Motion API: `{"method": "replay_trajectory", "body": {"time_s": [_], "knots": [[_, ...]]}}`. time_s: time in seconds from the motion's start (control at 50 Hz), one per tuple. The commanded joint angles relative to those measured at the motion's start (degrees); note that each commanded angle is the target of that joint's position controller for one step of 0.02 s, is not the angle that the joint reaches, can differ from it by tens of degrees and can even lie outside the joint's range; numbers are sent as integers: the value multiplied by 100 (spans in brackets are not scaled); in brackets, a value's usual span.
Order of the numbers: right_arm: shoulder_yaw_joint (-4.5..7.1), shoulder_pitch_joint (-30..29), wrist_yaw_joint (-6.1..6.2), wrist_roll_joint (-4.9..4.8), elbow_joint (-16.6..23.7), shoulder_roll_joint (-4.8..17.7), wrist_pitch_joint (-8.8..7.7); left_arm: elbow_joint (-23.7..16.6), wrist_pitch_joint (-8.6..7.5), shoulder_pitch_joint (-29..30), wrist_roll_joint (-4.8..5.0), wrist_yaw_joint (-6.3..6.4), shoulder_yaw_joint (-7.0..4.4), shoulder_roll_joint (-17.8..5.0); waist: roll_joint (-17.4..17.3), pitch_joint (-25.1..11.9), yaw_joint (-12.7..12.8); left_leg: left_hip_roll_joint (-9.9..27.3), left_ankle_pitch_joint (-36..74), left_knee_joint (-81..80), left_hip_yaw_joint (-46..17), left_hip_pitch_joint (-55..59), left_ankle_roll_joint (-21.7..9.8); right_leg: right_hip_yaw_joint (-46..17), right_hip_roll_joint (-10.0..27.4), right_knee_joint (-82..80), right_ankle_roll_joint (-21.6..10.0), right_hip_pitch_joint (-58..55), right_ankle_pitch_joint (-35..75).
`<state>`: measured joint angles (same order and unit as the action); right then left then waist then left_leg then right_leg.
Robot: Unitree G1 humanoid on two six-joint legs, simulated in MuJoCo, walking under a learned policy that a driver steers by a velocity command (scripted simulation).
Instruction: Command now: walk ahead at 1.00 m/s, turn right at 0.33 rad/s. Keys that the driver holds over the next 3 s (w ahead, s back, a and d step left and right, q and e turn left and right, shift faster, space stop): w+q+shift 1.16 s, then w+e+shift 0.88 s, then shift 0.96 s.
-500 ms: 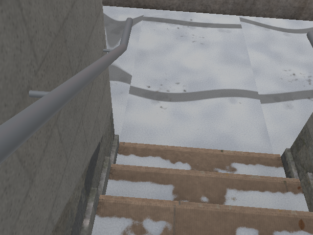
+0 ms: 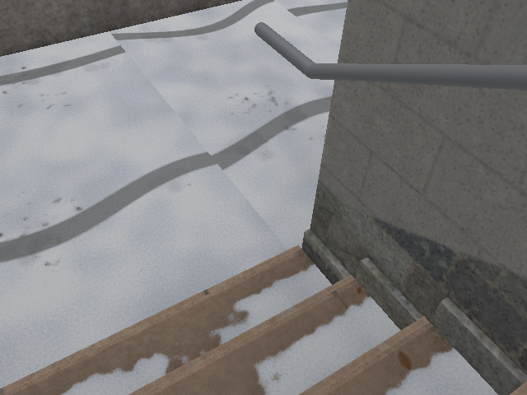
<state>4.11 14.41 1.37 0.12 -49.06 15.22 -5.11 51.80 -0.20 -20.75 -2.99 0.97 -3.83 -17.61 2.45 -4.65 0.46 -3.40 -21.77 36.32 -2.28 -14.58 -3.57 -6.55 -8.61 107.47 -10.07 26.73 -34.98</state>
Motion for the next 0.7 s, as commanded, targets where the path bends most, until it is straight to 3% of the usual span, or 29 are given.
{"method": "replay_trajectory", "body": {"time_s": [0.02, 0.04, 0.06, 0.08, 0.12, 0.14, 0.16, 0.18, 0.2, 0.22, 0.26, 0.28, 0.3, 0.32, 0.34, 0.36, 0.4, 0.42, 0.44, 0.46, 0.5, 0.52, 0.54, 0.56, 0.6, 0.64, 0.66, 0.68, 0.7], "knots": [[-127, 2052, -81, -35, -591, 235, -194, -1106, -55, 1245, -103, -60, 188, 279, -641, 1493, -413, 2105, 2385, -662, -3363, 1334, -616, -440, 400, -426, -27, 4130, 84], [-171, 1997, -6, -68, -763, 152, -306, -1208, -194, 1638, -60, -144, 261, 395, -52, 1688, -136, 1760, 2545, -495, -2727, 849, -363, -1047, 618, -2227, 42, 3901, 1752], [-184, 1277, 72, -101, -698, 156, -342, -1349, -283, 1731, 61, -250, 340, 507, -624, 1581, 182, 1224, 2196, -956, -2025, -423, -315, -630, 588, -4045, 259, 2672, 2591], [-164, 776, 95, -134, -537, 301, -318, -1419, -406, 1815, -53, -305, 269, 210, -878, 1363, 293, 954, 2058, -1226, -1733, -1141, -519, 90, 769, -5289, 513, 1356, 3659], [-27, 1396, 30, -106, -609, 757, -190, -1071, -328, 1625, -214, -310, 205, 113, -1162, 582, 16, 1468, 4870, -830, -2235, -577, -802, 620, 623, -4184, 581, 558, 3417], [-90, 1898, 84, -161, -755, 338, -225, -1045, -428, 1978, -206, -304, 204, 76, -690, 674, -66, 1196, 4433, 98, -2154, 264, -683, 155, 930, -4633, 544, 1459, 4458], [-207, 2346, 73, -240, -920, -72, -260, -1165, -549, 2571, -10, -305, 242, 161, -466, 857, -294, 693, 3684, 277, -1708, 130, -639, 513, 776, -5865, 528, 1489, 5203], [-261, 2401, 49, -250, -1025, -248, -247, -1107, -580, 2911, -46, -281, 429, 514, -272, 952, -531, 397, 2972, 98, -1528, -624, -489, 855, 628, -6547, 575, 343, 6229], [-295, 2223, -3, -153, -969, -167, -161, -1082, -547, 2769, 38, -319, 510, 770, -257, 924, -496, 252, 2515, 16, -1496, -1620, -562, 1181, 373, -6832, 726, -1224, 6651], [-249, 2156, -66, -74, -951, -117, -56, -948, -436, 2508, 284, -294, 516, 854, -552, 943, -437, 275, 2035, 362, -1426, -2102, -549, 1366, 302, -6774, 877, -2216, 6397], [-281, 2366, -83, -145, -1092, 56, 77, -953, -354, 1840, 321, -166, 301, 210, -670, 931, -127, 125, 3281, 2127, -1288, -1851, -516, 914, 418, -7458, 838, -2989, 5250], [-223, 2206, -37, -116, -1084, 260, 132, -767, -382, 1068, 193, -108, 286, 243, -365, 560, 466, 23, 3443, 3491, -1116, -1955, -425, 732, 629, -8319, 803, -3811, 6004], [-123, 1795, -5, -112, -962, 589, 156, -514, -371, 211, 62, -45, 194, 42, -117, 340, 1034, 38, 2059, 5022, -972, -2305, -459, 80, 1300, -9215, 621, -4586, 6237], [-80, 1736, 120, -97, -995, 602, 98, -332, -465, -37, -107, -14, 192, -286, -91, 459, 957, -223, -1181, 6106, -765, -2418, -488, -195, 2081, -9139, 404, -4633, 7256], [-168, 2656, 244, -261, -738, 157, 67, -233, -583, -485, -226, -60, 43, -693, 440, -730, 323, -221, -2376, 6936, -931, -3805, -235, -1084, 3611, -6207, -207, -6868, 11735], [-241, 2483, 280, -168, -655, 113, 47, -99, -603, -905, -81, -121, 89, -281, -69, -1114, 547, 242, -1890, 6415, -745, -4746, -244, -1322, 3593, -6402, -339, -7221, 10627], [-129, 1915, 143, 249, -535, 296, 115, -105, -765, -289, -24, -3, -43, -112, -197, -843, 310, 846, -808, 5361, -651, -4895, -410, -1515, 3233, -6974, -721, -5671, 5662], [-10, 1534, 83, 491, -515, 313, 165, -54, -876, -316, -31, 81, -68, 73, -41, -562, 319, 948, -442, 5389, -733, -4830, -431, -1747, 3297, -7056, -814, -4814, 4849], [62, 1019, -46, 367, -332, 250, 260, 36, -934, 73, 23, 97, -66, 142, -415, 346, -104, 1272, 391, 3685, -944, -3938, -239, -1215, 3286, -7725, -456, -2742, 4754], [78, 645, -149, 361, -163, 87, 392, 106, -920, 385, 100, 53, -106, 107, -354, 1039, -283, 1331, 569, 2821, -907, -3425, -115, -1043, 3199, -7951, -390, -1603, 4579], [2, 885, -322, 525, -118, -130, 532, -10, -883, 842, 180, 42, -255, -322, 90, 803, -628, 1017, 1785, 2815, 33, -2007, -118, -370, 3035, -7780, -186, -566, 4711], [40, 738, -393, 272, -105, -93, 395, 101, -990, 1013, 185, 55, -127, 449, 303, 1063, -756, 1184, 3729, 1556, -287, -1833, -209, 637, 2451, -7278, 432, -28, 2917], [-76, 781, -597, 140, -240, -375, 253, 221, -1141, 989, 288, 129, -50, 653, -253, 919, -915, 884, 6366, 300, 137, 150, -193, 1733, 1717, -7078, 920, 1247, 1214], [-71, 839, -697, 105, -265, -418, 237, 294, -1120, 1061, 316, 160, -53, 397, -174, 806, -962, 359, 6955, 534, 773, 1292, -243, 1911, 1546, -6899, 956, 1687, 1169], [-65, 1258, -551, 17, -423, -27, 395, 443, -929, 938, 244, 198, -130, -48, 337, 754, -1021, -124, 6002, 699, 1403, 1884, -175, 2215, 1585, -5722, 1025, 1120, 3111], [121, 2659, -243, 295, -881, 692, 529, 473, -725, 732, 116, 180, -234, -728, -133, 217, -1664, -384, 4239, 153, 1642, 2971, -564, 2040, 1808, -2801, 780, 278, 5951], [210, 3257, -226, 389, -991, 984, 547, 485, -557, 973, 106, 303, -268, -665, -851, 600, -2225, 457, 4044, -882, 392, 3226, -1355, 1824, 1423, 523, 829, 928, 2813], [255, 2817, -226, 169, -879, 1494, 557, 165, -499, 1181, 7, 337, -87, 52, -1938, 1178, -1868, 816, 5855, 57, -207, 2838, -1406, 1559, 611, 2556, 775, 2248, -1281], [118, 2507, -171, 19, -840, 1621, 459, -546, -540, 682, -52, 330, 124, 344, -2247, 555, -648, 1081, 8038, 924, -1108, 3586, -1330, 842, 943, 1784, 735, 3449, -1013]]}}
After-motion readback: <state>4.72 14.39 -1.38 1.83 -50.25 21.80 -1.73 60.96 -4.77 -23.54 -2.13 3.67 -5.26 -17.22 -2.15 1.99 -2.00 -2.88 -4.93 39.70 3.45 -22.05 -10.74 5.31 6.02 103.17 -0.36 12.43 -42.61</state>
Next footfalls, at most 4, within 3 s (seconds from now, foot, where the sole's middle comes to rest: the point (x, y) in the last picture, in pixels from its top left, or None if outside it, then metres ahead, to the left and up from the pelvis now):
0.32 right None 0.39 -0.06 -0.93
0.66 left None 0.66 0.23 -1.10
1.04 right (191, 321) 1.05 0.27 -1.27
1.46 left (92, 314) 1.17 0.72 -1.44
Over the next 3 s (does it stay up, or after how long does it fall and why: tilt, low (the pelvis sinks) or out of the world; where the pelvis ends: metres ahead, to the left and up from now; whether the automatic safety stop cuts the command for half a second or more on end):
stays up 1.92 1.03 -0.68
